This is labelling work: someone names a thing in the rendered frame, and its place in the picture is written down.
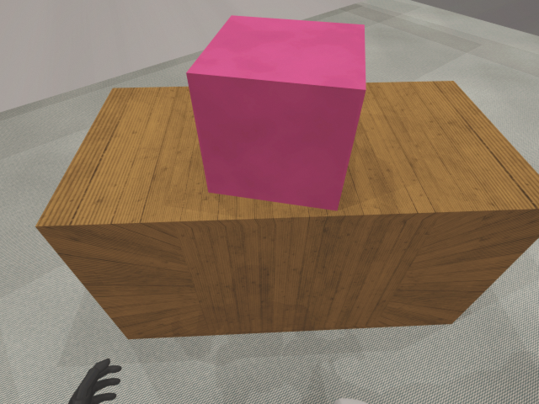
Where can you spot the left robot hand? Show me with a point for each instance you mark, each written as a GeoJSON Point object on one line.
{"type": "Point", "coordinates": [90, 384]}

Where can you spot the pedestal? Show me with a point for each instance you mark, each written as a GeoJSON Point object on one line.
{"type": "Point", "coordinates": [436, 205]}

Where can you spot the carton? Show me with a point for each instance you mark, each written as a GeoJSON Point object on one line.
{"type": "Point", "coordinates": [276, 105]}

